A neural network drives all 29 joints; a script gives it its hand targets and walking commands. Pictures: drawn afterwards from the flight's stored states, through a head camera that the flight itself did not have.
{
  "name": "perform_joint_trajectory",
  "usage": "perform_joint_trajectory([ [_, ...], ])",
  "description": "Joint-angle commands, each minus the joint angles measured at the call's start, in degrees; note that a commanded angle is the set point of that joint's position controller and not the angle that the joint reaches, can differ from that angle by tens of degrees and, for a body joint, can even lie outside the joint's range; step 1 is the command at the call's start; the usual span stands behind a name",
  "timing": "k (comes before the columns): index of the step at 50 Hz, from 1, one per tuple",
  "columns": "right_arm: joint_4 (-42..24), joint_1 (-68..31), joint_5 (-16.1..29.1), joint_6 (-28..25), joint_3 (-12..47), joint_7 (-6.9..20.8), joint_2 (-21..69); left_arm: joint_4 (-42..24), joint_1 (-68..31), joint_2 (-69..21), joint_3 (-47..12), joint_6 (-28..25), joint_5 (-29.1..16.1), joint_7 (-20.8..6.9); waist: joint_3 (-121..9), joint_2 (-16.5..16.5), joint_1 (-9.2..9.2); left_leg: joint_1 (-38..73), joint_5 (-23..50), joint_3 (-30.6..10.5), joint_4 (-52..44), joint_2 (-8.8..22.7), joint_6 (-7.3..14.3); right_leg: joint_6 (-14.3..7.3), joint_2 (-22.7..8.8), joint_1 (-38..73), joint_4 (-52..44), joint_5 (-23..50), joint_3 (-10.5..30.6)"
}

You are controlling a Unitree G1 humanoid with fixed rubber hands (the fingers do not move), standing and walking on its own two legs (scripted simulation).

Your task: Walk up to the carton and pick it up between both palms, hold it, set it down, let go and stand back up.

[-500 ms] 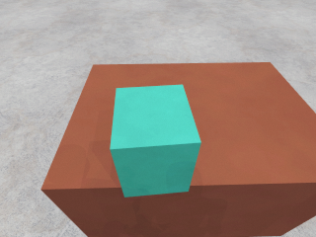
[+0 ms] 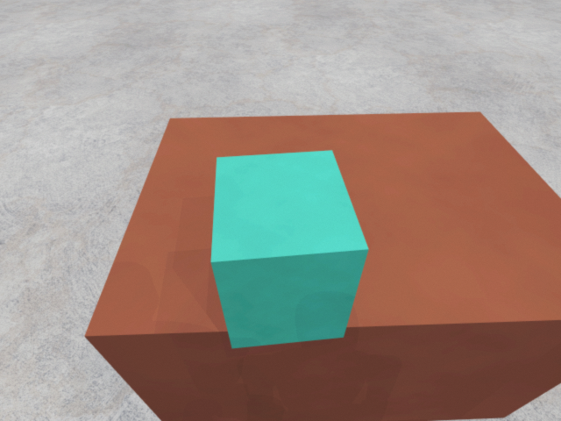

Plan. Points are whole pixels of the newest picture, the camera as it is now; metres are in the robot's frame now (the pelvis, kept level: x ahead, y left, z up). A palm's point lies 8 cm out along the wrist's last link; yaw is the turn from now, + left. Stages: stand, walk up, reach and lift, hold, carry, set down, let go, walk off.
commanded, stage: stand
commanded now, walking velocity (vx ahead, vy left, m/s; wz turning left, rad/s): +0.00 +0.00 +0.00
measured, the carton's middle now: (281, 249) +0.40 +0.03 +0.02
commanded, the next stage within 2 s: none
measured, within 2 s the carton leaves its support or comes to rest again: neither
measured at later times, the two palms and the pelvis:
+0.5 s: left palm out of the picture -0.09 +0.18 -0.15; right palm out of the picture -0.07 -0.20 -0.15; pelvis -0.03 +0.00 +0.00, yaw +0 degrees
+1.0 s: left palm out of the picture -0.10 +0.16 -0.15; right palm out of the picture -0.08 -0.22 -0.15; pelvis -0.04 -0.02 +0.00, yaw +0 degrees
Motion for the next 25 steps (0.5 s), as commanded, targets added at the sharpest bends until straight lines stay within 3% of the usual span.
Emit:
perform_joint_trajectory([
  [1, -0.34, 4.73, 0.06, -0.38, -0.69, -0.4, -5.23, 0.62, 5.16, 3.81, 0.45, -0.3, 0.0, 0.26, 8.3, 0.42, -0.08, -0.75, 3.32, -9.38, -7.54, 8.27, 0.12, -2.76, -2.35, -6.64, -3.41, 7.44, 2.09],
  [25, 0.47, 4.99, 0.36, 0.43, -0.06, -0.46, -4.89, 3.11, 7.1, 2.11, -0.51, 0.08, 0.11, 0.15, 9.2, 0.21, -0.33, -3.78, -5.92, -10.32, -9.86, 8.27, -0.07, -2.68, -1.69, -9.2, -2.83, 4.07, 1.88],
])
